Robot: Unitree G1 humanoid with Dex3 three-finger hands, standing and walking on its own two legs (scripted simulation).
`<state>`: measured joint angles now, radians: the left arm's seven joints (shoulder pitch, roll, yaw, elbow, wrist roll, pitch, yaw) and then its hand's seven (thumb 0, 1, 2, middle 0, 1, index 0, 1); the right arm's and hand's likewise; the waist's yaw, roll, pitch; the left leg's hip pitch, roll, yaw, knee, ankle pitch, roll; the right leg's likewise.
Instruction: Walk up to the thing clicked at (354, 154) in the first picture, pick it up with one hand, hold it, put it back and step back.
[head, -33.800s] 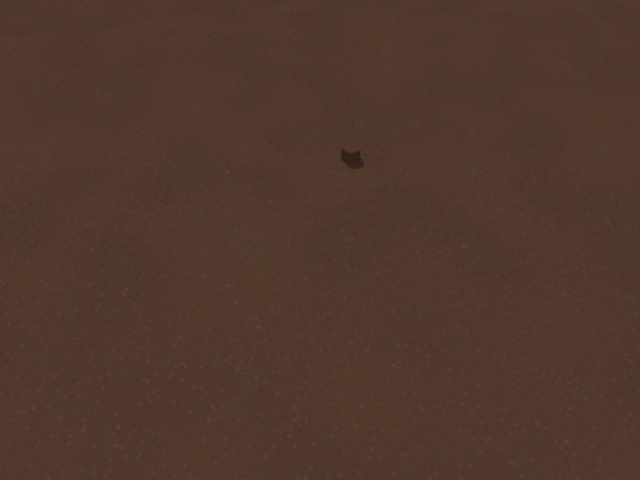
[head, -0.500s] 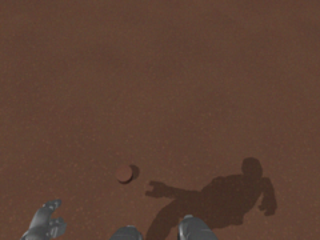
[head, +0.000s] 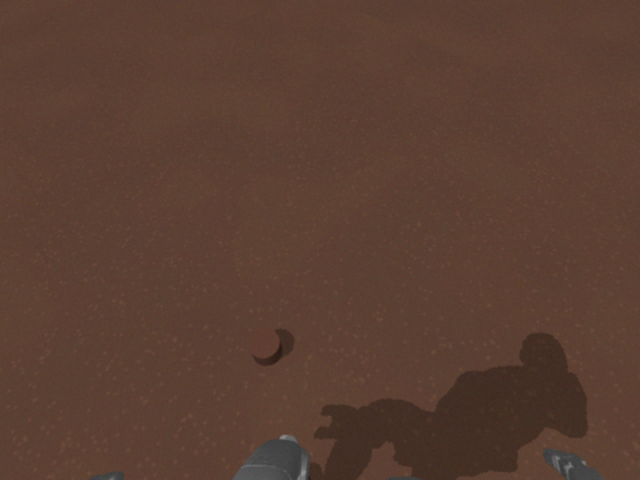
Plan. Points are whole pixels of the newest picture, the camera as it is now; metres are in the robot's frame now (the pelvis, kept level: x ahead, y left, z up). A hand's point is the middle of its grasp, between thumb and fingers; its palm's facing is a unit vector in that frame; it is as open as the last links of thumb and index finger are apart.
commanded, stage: step back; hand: left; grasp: from above
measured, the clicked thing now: (265, 347) +0.54 +0.23 -0.72
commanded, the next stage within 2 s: none
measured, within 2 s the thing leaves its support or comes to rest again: neither
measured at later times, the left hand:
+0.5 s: hand out of the picture -0.05 +0.29 -0.15, palm faces +0.05 -0.94 -0.35, open 7.4 cm
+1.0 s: hand out of the picture -0.20 +0.25 -0.13, palm faces +0.04 -0.90 -0.44, open 7.4 cm
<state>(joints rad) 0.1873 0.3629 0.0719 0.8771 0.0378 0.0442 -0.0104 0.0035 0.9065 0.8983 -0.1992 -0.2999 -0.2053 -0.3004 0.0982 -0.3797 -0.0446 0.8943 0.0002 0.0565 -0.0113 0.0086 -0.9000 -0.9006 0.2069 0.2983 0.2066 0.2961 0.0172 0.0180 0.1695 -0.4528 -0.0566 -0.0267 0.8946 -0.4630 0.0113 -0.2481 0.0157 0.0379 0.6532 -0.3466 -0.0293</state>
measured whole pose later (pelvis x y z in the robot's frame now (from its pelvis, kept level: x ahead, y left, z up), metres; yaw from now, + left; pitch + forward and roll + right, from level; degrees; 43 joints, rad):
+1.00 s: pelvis -0.31 -0.03 +0.00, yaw +4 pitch -1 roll +1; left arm 0.14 0.38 0.08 0.76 0.05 0.06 0.01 0.01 0.90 0.90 -0.20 -0.30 -0.21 -0.30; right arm 0.23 -0.41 -0.05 0.88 -0.01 0.04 -0.03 0.01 -0.90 -0.90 0.20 0.30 0.20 0.30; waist 0.00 0.01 0.16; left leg -0.31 -0.05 -0.07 0.84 -0.49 -0.01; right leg -0.39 -0.04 -0.02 0.64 -0.23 -0.01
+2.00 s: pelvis -0.48 -0.09 +0.00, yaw +4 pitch -3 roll +0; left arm 0.18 0.40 0.07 0.96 0.02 -0.04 -0.01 0.01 0.91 0.90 -0.20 -0.30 -0.20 -0.30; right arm 0.24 -0.37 -0.05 0.97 -0.02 0.00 0.02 0.01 -0.90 -0.90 0.21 0.30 0.21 0.30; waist -0.01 0.01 0.08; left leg -0.23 0.02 -0.06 0.63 -0.34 -0.02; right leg -0.28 -0.01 -0.04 0.58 -0.24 -0.02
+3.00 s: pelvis -0.46 -0.08 +0.02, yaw +6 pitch -4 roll +0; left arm 0.09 0.35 -0.01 1.14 0.01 -0.02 -0.01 0.00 0.91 0.90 -0.20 -0.30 -0.20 -0.30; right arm 0.06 -0.35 -0.01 1.13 0.00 -0.01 0.01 0.01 -0.90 -0.90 0.20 0.30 0.20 0.30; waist 0.01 0.01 0.06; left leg -0.09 0.03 -0.02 0.32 -0.16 -0.03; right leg -0.11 -0.03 -0.03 0.34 -0.16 0.01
